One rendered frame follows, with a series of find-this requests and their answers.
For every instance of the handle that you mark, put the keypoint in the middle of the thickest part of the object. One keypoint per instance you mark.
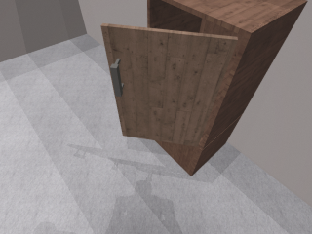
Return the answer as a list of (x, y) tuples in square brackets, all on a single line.
[(116, 78)]

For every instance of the cupboard door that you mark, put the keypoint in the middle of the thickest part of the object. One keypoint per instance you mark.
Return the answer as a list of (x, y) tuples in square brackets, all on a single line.
[(171, 80)]

